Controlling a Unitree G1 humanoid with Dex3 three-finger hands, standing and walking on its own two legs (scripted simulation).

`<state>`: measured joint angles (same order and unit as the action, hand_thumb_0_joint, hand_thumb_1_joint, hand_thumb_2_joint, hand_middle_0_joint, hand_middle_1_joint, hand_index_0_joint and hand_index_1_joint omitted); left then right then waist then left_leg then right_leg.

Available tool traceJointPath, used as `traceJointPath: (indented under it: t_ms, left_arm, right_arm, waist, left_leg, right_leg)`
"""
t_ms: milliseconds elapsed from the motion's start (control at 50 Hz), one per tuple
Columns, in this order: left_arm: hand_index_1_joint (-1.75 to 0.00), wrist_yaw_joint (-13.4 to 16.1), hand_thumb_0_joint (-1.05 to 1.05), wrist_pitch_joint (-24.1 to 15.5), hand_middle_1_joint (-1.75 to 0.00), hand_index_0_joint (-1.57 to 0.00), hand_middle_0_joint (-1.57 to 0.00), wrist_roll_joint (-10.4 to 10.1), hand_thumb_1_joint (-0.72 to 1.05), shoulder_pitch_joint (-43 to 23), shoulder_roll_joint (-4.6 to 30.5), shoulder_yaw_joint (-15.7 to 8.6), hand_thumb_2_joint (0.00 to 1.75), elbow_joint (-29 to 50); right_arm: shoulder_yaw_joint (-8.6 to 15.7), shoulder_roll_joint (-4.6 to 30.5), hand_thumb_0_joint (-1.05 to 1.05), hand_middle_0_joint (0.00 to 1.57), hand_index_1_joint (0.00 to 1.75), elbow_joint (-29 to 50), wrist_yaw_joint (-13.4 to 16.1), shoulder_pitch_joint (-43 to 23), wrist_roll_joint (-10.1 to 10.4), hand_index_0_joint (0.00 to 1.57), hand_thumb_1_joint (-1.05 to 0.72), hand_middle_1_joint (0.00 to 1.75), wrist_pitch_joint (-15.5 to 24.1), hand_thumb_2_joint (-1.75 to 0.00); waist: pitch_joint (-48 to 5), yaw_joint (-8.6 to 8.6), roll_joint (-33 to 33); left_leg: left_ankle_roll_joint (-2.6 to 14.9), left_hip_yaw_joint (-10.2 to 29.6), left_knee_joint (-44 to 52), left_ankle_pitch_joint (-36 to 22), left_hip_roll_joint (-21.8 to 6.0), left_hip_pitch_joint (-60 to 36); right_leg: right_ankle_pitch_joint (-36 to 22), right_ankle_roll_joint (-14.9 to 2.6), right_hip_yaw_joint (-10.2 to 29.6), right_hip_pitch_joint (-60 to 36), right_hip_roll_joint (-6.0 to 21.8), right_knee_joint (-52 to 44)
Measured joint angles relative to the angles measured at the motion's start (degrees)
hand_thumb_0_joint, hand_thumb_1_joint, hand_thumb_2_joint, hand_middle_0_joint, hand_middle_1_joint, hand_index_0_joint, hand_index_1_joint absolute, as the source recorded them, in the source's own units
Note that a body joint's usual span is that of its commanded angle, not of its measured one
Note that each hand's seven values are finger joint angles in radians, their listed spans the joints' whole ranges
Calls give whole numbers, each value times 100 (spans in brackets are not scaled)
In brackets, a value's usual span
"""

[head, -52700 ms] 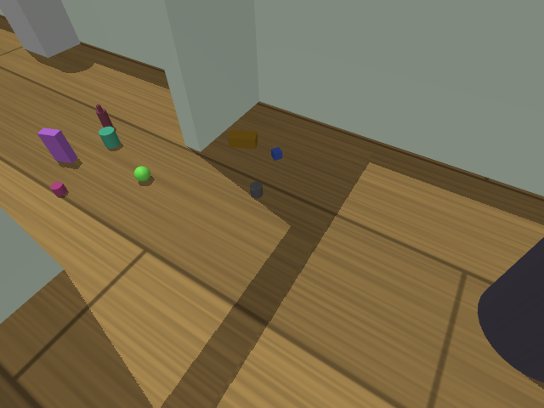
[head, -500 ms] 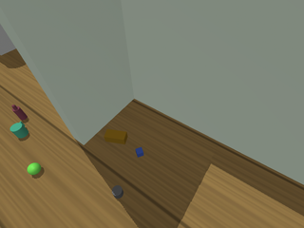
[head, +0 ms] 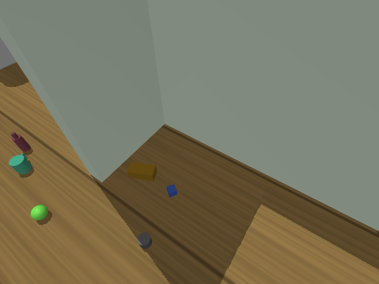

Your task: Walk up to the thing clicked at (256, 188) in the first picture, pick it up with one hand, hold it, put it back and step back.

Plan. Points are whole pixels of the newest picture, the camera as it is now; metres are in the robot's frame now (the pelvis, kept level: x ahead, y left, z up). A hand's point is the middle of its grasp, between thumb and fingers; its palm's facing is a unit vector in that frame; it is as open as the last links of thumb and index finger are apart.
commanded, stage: stand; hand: left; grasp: from above
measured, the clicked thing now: (144, 240) +0.43 +0.27 -0.75
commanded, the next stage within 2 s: step back in 0.10 s
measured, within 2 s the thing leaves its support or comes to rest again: neither
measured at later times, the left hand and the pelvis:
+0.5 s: hand out of the picture +0.03 +0.26 -0.17, palm faces -0.05 -0.91 -0.42, open 7.4 cm; pelvis -0.07 -0.01 -0.02, yaw +0 degrees
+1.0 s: hand out of the picture -0.05 +0.28 -0.18, palm faces -0.07 -0.92 -0.39, open 7.4 cm; pelvis -0.17 +0.01 -0.03, yaw -3 degrees
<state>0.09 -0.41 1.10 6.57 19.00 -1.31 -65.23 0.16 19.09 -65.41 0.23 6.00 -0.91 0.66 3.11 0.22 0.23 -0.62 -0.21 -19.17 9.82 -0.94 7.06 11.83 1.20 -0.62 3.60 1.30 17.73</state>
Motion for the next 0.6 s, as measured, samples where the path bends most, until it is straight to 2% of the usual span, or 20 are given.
traceJointPath:
  t_ms: [120, 220, 360, 380, 400, 440, 460, 520, 560, 600]
  left_arm:
    - [-30, -13, 1, 8, -30, -20, -20, -23, 90, 11, 13, -14, 90, 48]
    - [-30, 34, 1, 89, -30, -20, -20, -102, 90, -98, 183, -141, 90, 401]
    - [-30, 38, 1, 193, -30, -20, -20, -30, 90, -165, 394, -200, 90, 819]
    - [-30, 29, 1, 195, -30, -20, -20, -15, 90, -147, 384, -209, 90, 862]
    - [-30, 15, 1, 193, -30, -20, -20, 6, 90, -127, 356, -215, 90, 904]
    - [-30, -6, 1, 187, -30, -20, -20, 78, 90, -79, 301, -214, 90, 1008]
    - [-30, 1, 1, 189, -30, -20, -20, 100, 90, -62, 268, -211, 90, 1055]
    - [-30, 46, 1, 236, -30, -20, -20, 147, 90, -79, 188, -201, 90, 1157]
    - [-30, 70, 1, 254, -30, -20, -20, 171, 90, -122, 183, -207, 90, 1276]
    - [-30, 85, 1, 247, -30, -20, -20, 165, 90, -169, 202, -221, 90, 1441]
  right_arm:
    - [0, 21, 1, 20, 30, 27, -17, 26, 12, 20, -91, 30, -26, -90]
    - [101, 85, 1, 20, 30, 352, -68, -172, 92, 20, -91, 30, -158, -90]
    - [254, 241, 1, 20, 30, 830, -87, -335, 97, 20, -91, 30, -332, -90]
    - [275, 281, 1, 20, 30, 883, -86, -341, 99, 20, -91, 30, -360, -90]
    - [296, 325, 1, 20, 30, 923, -79, -346, 100, 20, -91, 30, -391, -90]
    - [333, 376, 1, 20, 30, 996, -51, -351, 77, 20, -91, 30, -461, -90]
    - [343, 396, 1, 20, 30, 1039, -45, -336, 86, 20, -91, 30, -477, -90]
    - [341, 437, 1, 20, 30, 1151, -43, -179, 158, 20, -91, 30, -432, -90]
    - [304, 434, 0, 20, 30, 1175, -45, -13, 150, 20, -91, 30, -401, -90]
    - [269, 417, 0, 20, 30, 1166, -39, 137, 97, 20, -91, 30, -401, -90]
  waist:
    - [1, 9, -4]
    - [326, 35, -60]
    - [631, 23, -51]
    - [645, 34, 7]
    - [660, 43, 70]
    - [697, -5, 65]
    - [718, -34, 52]
    - [707, -37, 64]
    - [662, -35, 37]
    - [638, -17, -1]
  left_leg:
    - [8, 1, -55, 12, 0, 64]
    - [35, -14, -583, 136, 0, 521]
    - [28, -25, -1400, 323, -57, 1144]
    - [75, 12, -1577, 384, -84, 1254]
    - [141, 120, -1832, 592, -53, 1384]
    - [199, 403, -2895, 1487, 277, 1712]
    - [199, 501, -3489, 1723, 450, 1850]
    - [142, 582, -4433, 1834, 657, 1949]
    - [84, 525, -4172, 1883, 593, 1718]
    - [68, 428, -3420, 1917, 444, 1354]
  right_leg:
    - [11, 0, 0, 62, 0, 53]
    - [219, -33, 30, 606, 2, 753]
    - [504, -137, 66, 1340, -54, 1779]
    - [534, -157, 32, 1408, -85, 1887]
    - [548, -182, -6, 1457, -106, 1959]
    - [520, -218, 38, 1561, -54, 2038]
    - [465, -224, 74, 1588, -20, 2007]
    - [242, -195, 76, 1645, 49, 1779]
    - [139, -156, 44, 1726, 96, 1703]
    - [90, -97, -17, 1833, 146, 1730]
